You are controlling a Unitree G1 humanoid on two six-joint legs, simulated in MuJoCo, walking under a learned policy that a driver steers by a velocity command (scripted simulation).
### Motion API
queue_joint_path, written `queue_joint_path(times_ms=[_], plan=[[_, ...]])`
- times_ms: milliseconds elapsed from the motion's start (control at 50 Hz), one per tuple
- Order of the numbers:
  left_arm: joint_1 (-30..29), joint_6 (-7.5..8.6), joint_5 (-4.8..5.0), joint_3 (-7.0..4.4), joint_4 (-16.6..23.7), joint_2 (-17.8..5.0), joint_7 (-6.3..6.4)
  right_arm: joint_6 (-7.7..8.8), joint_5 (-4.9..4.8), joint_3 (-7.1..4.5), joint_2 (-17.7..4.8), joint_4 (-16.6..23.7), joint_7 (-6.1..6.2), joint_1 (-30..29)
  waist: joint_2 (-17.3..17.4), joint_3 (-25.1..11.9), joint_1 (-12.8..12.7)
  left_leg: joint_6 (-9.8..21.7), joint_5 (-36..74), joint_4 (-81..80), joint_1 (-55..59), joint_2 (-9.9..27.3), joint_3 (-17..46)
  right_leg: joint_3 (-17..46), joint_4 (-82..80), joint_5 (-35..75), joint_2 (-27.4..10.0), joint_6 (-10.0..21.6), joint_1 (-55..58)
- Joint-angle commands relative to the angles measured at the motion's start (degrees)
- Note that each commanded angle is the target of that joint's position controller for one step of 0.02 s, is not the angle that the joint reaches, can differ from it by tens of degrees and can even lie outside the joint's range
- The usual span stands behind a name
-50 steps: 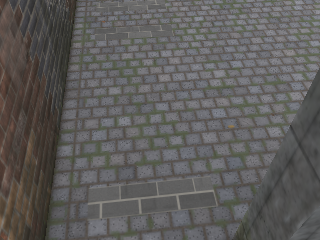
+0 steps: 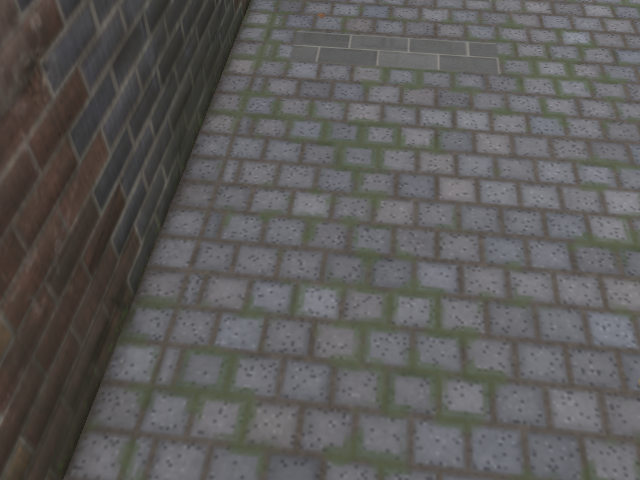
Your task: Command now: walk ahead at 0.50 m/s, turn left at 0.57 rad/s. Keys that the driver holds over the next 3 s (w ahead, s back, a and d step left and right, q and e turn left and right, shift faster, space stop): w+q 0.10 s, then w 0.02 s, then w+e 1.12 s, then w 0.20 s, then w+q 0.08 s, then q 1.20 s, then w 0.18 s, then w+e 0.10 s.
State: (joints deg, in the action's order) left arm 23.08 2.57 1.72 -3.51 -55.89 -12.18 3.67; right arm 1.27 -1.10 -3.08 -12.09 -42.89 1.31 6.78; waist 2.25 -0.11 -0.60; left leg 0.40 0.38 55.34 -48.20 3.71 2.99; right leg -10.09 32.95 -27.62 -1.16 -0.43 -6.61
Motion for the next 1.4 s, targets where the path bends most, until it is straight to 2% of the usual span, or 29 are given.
queue_joint_path(times_ms=[20,60,100,120,140,160,180,200,220,260,300,380,500,560,600,620,640,660,680,720,780,840,980,1060,1080,1100,1120,1180,1400], plan=[[-7.0,0.62,0.57,-3.33,6.51,-11.67,0.7,0.13,-0.53,0.48,-0.82,6.99,-2.18,-7.26,-9.19,4.15,1.24,3.36,-6.76,-6.93,4.06,-1.42,-3.55,9.48,-13.54,38.33,-16.33,6.63,0.75],[-5.77,-0.07,0.27,-3.48,6.39,-11.52,0.21,0.77,0.61,-0.42,-3.02,7.36,-2.55,-6.38,-6.67,2.99,1.85,6.66,-11.93,-13.19,11.48,-5.2,-8.65,3.91,-5.97,58.24,-14.21,4.64,4.16],[-6.41,0.46,-0.8,-3.06,7.05,-11.63,-0.55,1.14,0.08,-3.68,-9.26,3.04,-2.9,10.03,-6.09,-5.41,9.82,9.41,-4.14,-19.78,38.25,-10.38,-11.58,-0.05,16.92,64.46,-9.8,2.65,-2.43],[-4.08,2.09,-3.08,-1.58,7.35,-6.71,-1.4,0.7,0.04,-4.98,-15.44,1.29,-1.47,16.93,8.71,-9.38,10.14,16.01,0.83,-19.11,55.72,2.62,10.13,-0.66,44.22,22.48,-4.59,0.35,-22.75],[2.03,4.94,-1.8,0.1,8.75,-3.86,-3.79,1.37,0.1,-4.66,-16.89,2.1,-1.93,20.75,21.23,-23.27,6.76,28.09,-13.12,-31.55,70.09,16.12,43.23,12.81,58.28,-6.82,3.09,0.05,-37.67],[-3.94,6.41,0.83,-1.66,7.49,-10.55,-4.98,1.05,0.61,-3.52,-10.92,0.15,-1.53,25.94,10.0,-19.65,11.66,23.97,-22.26,-36.49,69.7,13.91,40.99,16.97,56.89,-2.27,1.0,0.36,-44.16],[-10.65,6.49,1.16,-1.11,9.82,-9.12,-4.77,1.3,0.67,-3.56,-10.9,0.17,-0.73,21.34,8.34,-10.67,10.49,20.75,-17.5,-35.49,63.45,13.64,33.44,14.63,54.25,-0.11,-0.86,0.33,-49.56],[-13.63,5.92,-0.51,-0.74,10.53,-7.78,-3.85,1.87,1.32,-3.5,-11.27,1.07,-0.63,14.27,-1.27,-6.53,7.36,17.38,-10.44,-34.8,52.29,11.8,26.97,13.64,49.86,4.22,-3.66,0.31,-45.81],[-13.42,4.81,-1.62,-1.17,10.4,-8.12,-3.23,2.41,2.56,-2.91,-9.68,2.28,-0.79,8.08,-3.02,-4.91,4.03,16.67,-3.79,-34.23,42.16,10.32,21.7,13.67,46.42,7.13,-4.86,0.52,-40.18],[-10.12,2.99,-1.31,-1.3,9.81,-6.88,-3.33,3.6,3.12,-1.86,-7.06,2.4,-1.03,4.89,-1.14,-3.84,-0.24,16.47,1.69,-37.03,32.74,9.73,17.13,14.73,42.82,8.9,-6.12,1.27,-34.19],[-11.45,2.3,-2.25,-0.87,10.43,-4.88,-3.08,4.78,1.36,-1.37,-7.02,0.66,-1.2,6.95,-0.1,-3.52,-0.65,15.77,4.04,-40.16,33.41,9.57,12.45,14.93,35.7,14.04,-6.89,1.55,-36.69],[-21.18,3.34,-2.99,-0.28,13.34,-3.21,-3.76,5.17,0.49,-1.07,-7.5,-3.34,0.01,11.06,-0.1,-3.22,1.73,11.09,10.34,-40.68,37.39,5.89,1.62,12.16,14.74,33.99,-4.83,1.75,-35.39],[-29.9,1.53,-0.89,-0.14,16.51,-2.69,-6.47,4.33,1.5,-0.46,-7.92,-8.13,-1.29,15.26,1.9,1.2,5.16,9.08,11.72,-39.48,49.32,9.15,-2.46,9.89,3.49,34.38,-0.28,2.66,-34.34],[-26.56,1.65,-1.36,-0.88,16.71,-4.39,-7.4,3.5,1.03,-0.59,-9.53,-8.15,-0.98,12.32,4.85,0.97,2.54,7.3,33.65,-32.59,51.7,9.74,-5.1,5.61,3.05,23.87,2.74,4.91,-28.08],[-14.8,2.2,-0.53,-2.56,12.9,-7.45,-7.38,3.4,1.04,-0.61,-10.35,-8.34,0.14,10.27,5.8,-3.75,-4.17,4.71,43.77,-19.74,48.97,8.27,-7.35,3.56,-0.13,23.75,5.82,6.98,-11.72],[-4.87,2.44,-0.64,-4.1,9.99,-10.87,-6.67,3.96,1.81,-0.68,-11.29,-7.6,0.71,8.31,3.18,-6.83,-9.81,3.15,37.93,-4.81,38.59,6.14,-8.31,8.6,-1.02,28.72,4.37,9.67,3.55],[-0.37,2.54,-0.4,-4.66,9.24,-15.61,-6.15,5.36,2.81,0.59,-6.05,-5.15,0.05,12.0,-14.71,-13.78,-6.65,0.99,-11.11,19.84,20.48,-2.55,-8.15,31.09,-0.1,32.05,-8.46,16.76,19.42],[-1.27,3.31,-1.85,-4.01,11.89,-15.39,-6.24,7.51,0.79,2.15,-3.0,-4.39,-1.74,19.63,-19.84,-25.9,-3.46,0.95,-34.39,34.63,4.32,-9.22,4.52,63.23,-12.26,16.46,-19.85,29.08,34.69],[-1.27,2.55,-1.55,-3.25,12.08,-10.51,-5.18,8.68,-1.2,-0.34,-11.57,-2.49,-2.48,8.74,-11.73,-18.22,-7.99,2.46,-27.98,34.05,-3.42,-5.6,6.95,55.63,-17.0,8.48,-17.0,24.15,30.47],[-11.13,2.91,-0.79,-1.47,13.96,-6.06,-4.79,8.48,-0.58,-0.36,-9.24,-0.03,-1.38,0.71,0.11,-4.56,-3.22,3.08,-17.27,20.74,-0.33,0.06,5.13,41.06,-19.48,16.36,-11.76,18.66,11.3],[-12.5,2.83,-0.74,-0.95,13.75,-6.2,-4.6,5.9,1.56,-1.45,-8.64,1.28,-0.06,3.07,-1.83,-2.76,1.87,-1.06,-15.58,10.88,9.57,1.74,3.04,31.23,-20.08,36.01,-7.26,18.16,-2.33],[-10.6,2.63,-0.14,-1.68,13.51,-8.76,-3.42,5.04,2.06,-0.61,-5.13,3.78,0.24,-2.92,-3.47,-1.03,1.04,-3.8,-7.27,-5.32,14.27,-0.73,-0.48,23.91,-19.95,41.26,-2.89,15.79,-10.13],[-4.23,0.27,0.35,-2.83,12.16,-9.26,-2.49,5.92,0.54,-1.01,-7.13,6.19,-1.0,-12.89,-7.84,-0.18,-2.81,-3.59,1.47,-26.52,21.4,-4.02,2.73,32.37,-17.02,17.53,-3.77,12.56,-4.91],[-5.78,0.75,0.68,-2.93,13.91,-7.55,-2.18,7.1,1.17,-3.1,-11.31,3.08,-0.32,-3.3,-9.54,-3.34,2.9,0.45,-3.37,-31.4,36.69,-3.25,3.24,34.59,-5.21,25.03,-1.85,9.44,-3.71],[-7.02,1.43,-0.13,-2.0,15.62,-4.64,-2.77,7.19,1.76,-4.04,-13.89,1.37,-0.19,6.09,-6.0,-9.76,7.13,3.71,-2.99,-29.78,49.56,3.49,8.29,30.87,8.35,21.65,1.23,7.89,-8.63],[0.25,1.91,1.28,-1.33,16.71,-2.26,-3.06,6.77,3.2,-4.85,-18.18,0.12,-0.1,13.18,13.11,-17.81,5.4,13.91,-7.65,-31.99,68.99,17.51,30.34,23.06,26.58,0.76,9.18,4.02,-26.25],[1.38,1.74,1.79,-1.69,16.57,-7.05,-2.72,6.29,2.25,-4.31,-14.53,-0.23,-0.53,12.34,15.82,-18.9,4.89,16.28,-21.89,-35.21,69.42,21.81,41.57,21.92,37.11,-7.27,5.17,3.35,-35.78],[-7.0,1.09,0.41,-2.79,17.1,-9.97,-2.5,4.33,1.61,-2.44,-7.98,1.25,-0.34,3.59,2.01,-2.86,4.1,9.9,-18.48,-39.86,49.53,13.46,22.51,18.16,39.72,7.55,-0.95,1.5,-36.25],[-19.08,0.7,0.31,0.31,23.67,-3.24,-4.02,5.17,0.83,-2.03,-9.66,-7.27,-1.06,10.95,1.26,3.42,3.59,9.89,2.1,-46.72,42.68,8.65,1.28,11.99,12.69,27.7,-4.71,1.38,-33.76]])
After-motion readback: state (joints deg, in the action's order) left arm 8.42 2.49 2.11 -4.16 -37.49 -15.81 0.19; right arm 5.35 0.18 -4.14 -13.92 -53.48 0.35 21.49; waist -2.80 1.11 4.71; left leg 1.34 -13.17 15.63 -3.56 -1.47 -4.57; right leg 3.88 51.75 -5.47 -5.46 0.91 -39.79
